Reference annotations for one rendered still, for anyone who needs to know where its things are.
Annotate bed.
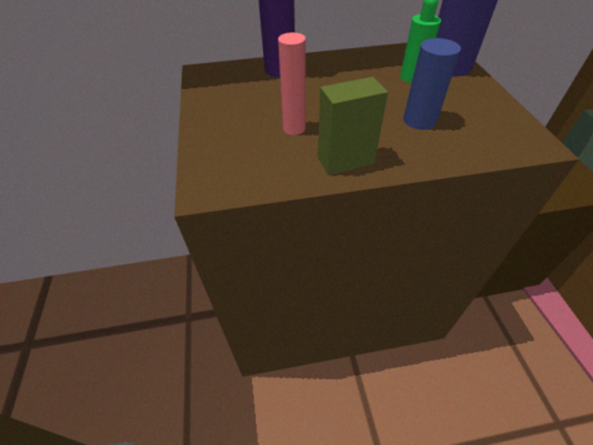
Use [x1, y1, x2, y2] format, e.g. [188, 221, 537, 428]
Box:
[546, 49, 593, 338]

